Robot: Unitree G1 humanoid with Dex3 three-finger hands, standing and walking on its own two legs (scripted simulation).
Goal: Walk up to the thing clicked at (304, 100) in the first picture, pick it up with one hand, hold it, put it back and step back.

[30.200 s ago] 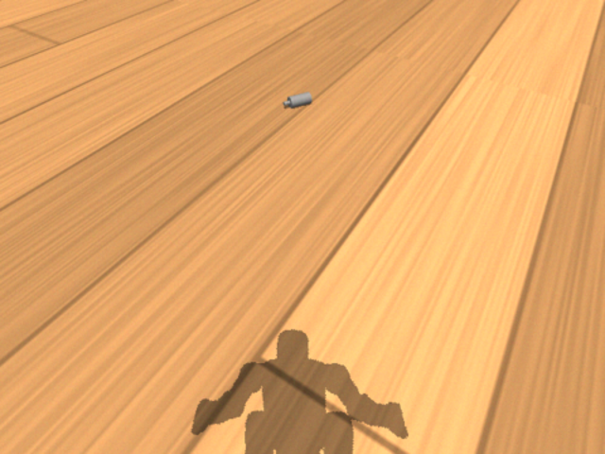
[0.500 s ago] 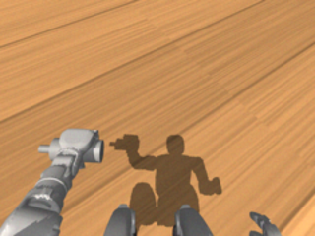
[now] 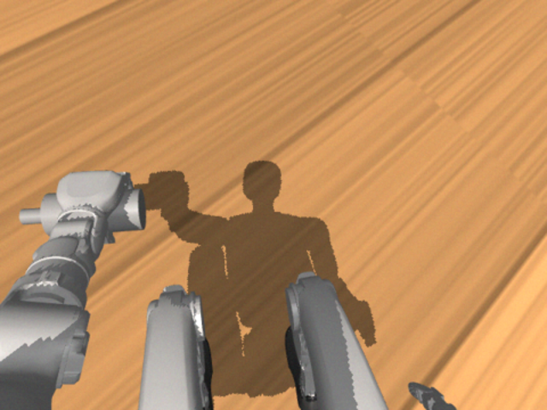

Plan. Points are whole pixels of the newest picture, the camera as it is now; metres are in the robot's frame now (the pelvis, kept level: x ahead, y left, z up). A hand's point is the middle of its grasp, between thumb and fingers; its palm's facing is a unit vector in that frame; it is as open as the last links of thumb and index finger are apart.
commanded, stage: crouch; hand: left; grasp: from above
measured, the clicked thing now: (84, 212) +0.44 +0.26 -0.16
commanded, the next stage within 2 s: lower in 1.00 s
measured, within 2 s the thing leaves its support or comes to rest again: neither
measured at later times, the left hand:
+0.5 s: hand (123, 217) +0.46 +0.23 -0.25, palm faces -0.46 -0.01 -0.89, open 9.7 cm
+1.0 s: hand (128, 221) +0.47 +0.23 -0.30, palm faces -0.45 -0.01 -0.89, open 9.7 cm
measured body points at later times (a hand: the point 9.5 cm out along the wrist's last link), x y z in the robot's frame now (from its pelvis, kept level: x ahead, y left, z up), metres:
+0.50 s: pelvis +0.00 -0.01 -0.09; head +0.23 +0.04 +0.29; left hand +0.48 +0.23 -0.20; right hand +0.06 -0.29 -0.21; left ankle +0.08 +0.12 -0.45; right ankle +0.08 -0.14 -0.45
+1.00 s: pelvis -0.01 -0.01 -0.14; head +0.23 +0.04 +0.24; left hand +0.49 +0.23 -0.25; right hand +0.03 -0.28 -0.25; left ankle +0.08 +0.12 -0.45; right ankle +0.08 -0.14 -0.45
